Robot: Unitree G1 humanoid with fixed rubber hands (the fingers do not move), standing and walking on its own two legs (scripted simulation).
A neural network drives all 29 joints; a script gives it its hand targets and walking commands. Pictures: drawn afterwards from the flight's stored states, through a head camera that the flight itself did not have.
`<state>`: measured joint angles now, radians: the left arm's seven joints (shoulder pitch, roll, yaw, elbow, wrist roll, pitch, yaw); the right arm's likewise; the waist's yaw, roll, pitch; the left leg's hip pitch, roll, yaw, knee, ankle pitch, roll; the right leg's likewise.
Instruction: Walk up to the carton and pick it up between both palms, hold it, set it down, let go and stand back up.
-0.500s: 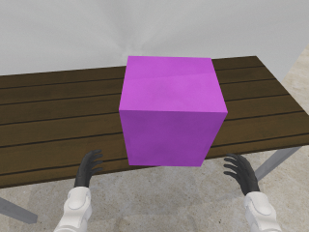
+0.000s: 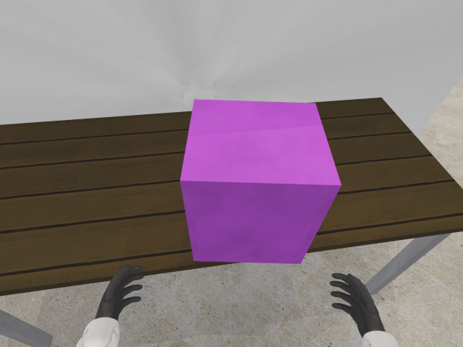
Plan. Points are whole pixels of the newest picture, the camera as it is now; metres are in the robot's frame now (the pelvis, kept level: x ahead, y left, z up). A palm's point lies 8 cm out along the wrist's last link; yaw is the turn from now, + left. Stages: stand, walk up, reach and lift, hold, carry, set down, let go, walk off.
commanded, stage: set down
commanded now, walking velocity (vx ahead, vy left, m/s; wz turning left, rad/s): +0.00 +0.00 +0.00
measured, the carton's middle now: (250, 186) +0.43 -0.02 +0.00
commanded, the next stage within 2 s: let go in 0.62 s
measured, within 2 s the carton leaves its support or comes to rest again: neither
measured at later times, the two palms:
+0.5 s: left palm (103, 333) +0.15 +0.23 -0.08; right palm (366, 344) +0.15 -0.22 -0.07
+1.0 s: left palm (102, 336) +0.15 +0.23 -0.08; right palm out of the picture +0.14 -0.22 -0.08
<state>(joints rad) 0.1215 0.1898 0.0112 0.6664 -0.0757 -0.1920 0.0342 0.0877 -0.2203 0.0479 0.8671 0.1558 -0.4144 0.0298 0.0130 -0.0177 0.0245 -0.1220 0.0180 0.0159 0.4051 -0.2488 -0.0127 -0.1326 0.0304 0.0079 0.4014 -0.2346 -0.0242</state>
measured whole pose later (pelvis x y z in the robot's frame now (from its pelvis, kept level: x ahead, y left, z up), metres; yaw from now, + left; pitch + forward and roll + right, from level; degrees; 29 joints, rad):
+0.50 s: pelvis +0.00 +0.01 +0.00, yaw -1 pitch -4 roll -1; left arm 0.20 0.19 0.00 0.54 -0.01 0.06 0.03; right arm 0.16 -0.20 -0.01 0.77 0.03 -0.24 0.03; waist 0.02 -0.01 0.08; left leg -0.06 0.02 0.03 0.36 -0.23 0.00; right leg -0.06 0.03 0.02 0.33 -0.19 -0.01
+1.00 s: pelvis -0.01 +0.01 +0.00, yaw -1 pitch -4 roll +0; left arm 0.18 0.21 -0.01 0.52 -0.01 0.13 0.02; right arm 0.17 -0.19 -0.04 0.74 -0.01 -0.20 0.03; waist 0.01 -0.01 0.09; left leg -0.08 0.02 0.04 0.39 -0.23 0.00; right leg -0.09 0.03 0.01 0.36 -0.20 -0.01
